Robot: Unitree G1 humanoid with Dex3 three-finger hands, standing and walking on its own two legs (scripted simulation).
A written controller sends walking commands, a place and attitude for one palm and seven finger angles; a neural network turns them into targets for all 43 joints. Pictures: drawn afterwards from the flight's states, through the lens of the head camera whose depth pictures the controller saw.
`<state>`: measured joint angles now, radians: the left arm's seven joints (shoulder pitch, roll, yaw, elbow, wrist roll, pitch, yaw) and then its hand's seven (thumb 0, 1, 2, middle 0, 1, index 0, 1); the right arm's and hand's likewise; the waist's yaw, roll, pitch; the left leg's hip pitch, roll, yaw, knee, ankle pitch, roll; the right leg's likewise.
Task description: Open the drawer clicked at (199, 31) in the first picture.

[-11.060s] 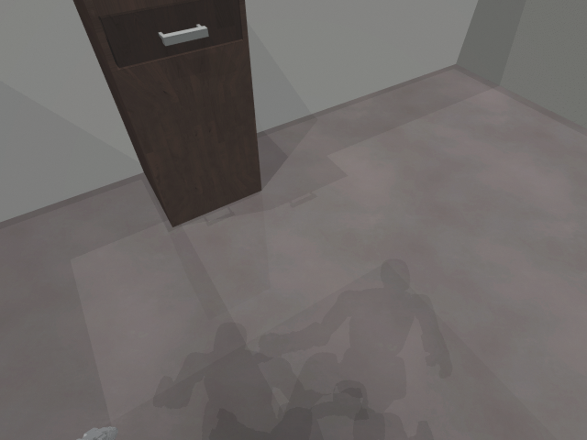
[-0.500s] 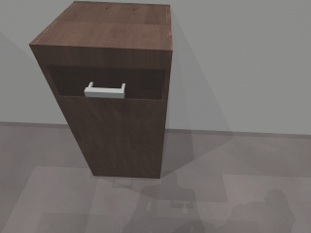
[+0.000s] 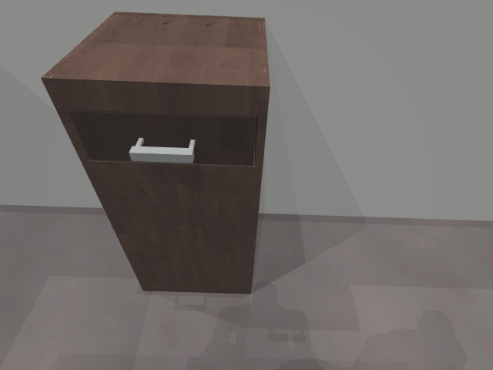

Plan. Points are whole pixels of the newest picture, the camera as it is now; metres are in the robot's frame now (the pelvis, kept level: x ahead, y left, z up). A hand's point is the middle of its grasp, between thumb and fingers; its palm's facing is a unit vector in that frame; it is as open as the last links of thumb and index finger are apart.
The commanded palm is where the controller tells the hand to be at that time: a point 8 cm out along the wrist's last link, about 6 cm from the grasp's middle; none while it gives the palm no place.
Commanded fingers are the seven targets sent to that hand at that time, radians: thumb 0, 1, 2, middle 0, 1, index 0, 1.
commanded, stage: look again from close up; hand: left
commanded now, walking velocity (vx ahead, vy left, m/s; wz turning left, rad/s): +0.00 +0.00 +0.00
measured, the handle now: (164, 148) +0.57 +0.22 +0.04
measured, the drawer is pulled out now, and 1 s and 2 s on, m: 0.00 0.00 0.00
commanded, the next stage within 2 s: raise the hand with hooked fingers in 0.28 s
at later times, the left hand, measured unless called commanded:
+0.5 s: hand out of the picture +0.09 +0.21 -0.10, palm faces -0.08 -0.88 -0.47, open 7.4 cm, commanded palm +0.11 +0.24 -0.04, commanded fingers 0.00 0.74 0.83 -0.21 -0.41 -0.21 -0.41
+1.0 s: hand (94, 321) +0.20 +0.25 -0.01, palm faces +0.09 -0.10 -0.99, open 9.7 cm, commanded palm +0.17 +0.24 +0.05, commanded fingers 0.00 0.15 0.58 -0.25 -0.78 -0.25 -0.78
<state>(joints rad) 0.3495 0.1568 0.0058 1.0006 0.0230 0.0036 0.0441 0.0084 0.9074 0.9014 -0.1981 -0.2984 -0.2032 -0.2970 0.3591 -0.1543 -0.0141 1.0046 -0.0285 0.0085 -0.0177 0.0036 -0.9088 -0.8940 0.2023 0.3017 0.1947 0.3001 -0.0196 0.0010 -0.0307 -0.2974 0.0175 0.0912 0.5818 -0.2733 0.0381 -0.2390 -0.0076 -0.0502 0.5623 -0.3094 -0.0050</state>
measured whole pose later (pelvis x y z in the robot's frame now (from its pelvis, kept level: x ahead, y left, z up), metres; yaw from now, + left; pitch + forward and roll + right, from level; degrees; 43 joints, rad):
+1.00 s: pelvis +0.01 +0.00 -0.03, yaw +4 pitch +5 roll +0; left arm 0.32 0.38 -0.07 -0.03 1.04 -0.02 0.39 0.00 0.36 0.67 -0.26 -0.64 -0.27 -0.64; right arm 0.04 -0.23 0.01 0.52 -0.07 0.11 0.02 0.01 -0.90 -0.89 0.20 0.30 0.20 0.30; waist 0.11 0.04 -0.08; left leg -0.55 -0.04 0.01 0.83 -0.38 0.04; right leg -0.50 0.07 0.01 0.83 -0.42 -0.05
